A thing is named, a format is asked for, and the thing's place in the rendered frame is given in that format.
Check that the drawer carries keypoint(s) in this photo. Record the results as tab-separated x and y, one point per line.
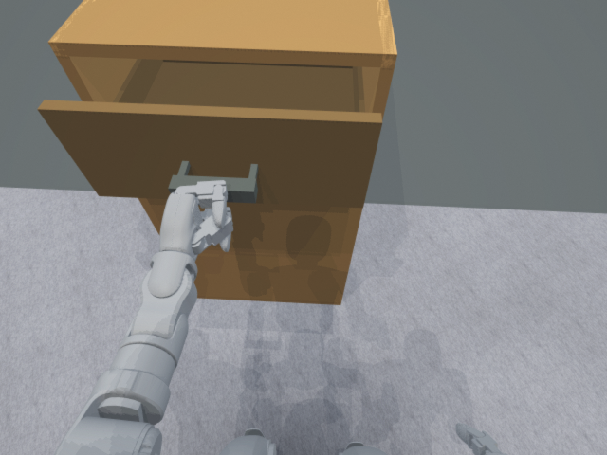
304	125

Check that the left robot shin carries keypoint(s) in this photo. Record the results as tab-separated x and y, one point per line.
254	431

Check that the cabinet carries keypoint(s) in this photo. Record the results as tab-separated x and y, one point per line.
280	253

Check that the left robot hand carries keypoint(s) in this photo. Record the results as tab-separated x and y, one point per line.
182	219

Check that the right robot hand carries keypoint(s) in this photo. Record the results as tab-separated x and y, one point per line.
480	442

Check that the handle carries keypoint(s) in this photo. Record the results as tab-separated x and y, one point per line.
240	190

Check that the robot left upper arm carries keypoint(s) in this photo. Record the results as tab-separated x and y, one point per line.
104	436

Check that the robot left forearm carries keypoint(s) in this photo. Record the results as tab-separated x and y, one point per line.
136	386

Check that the robot left thigh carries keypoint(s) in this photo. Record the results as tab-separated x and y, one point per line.
249	445

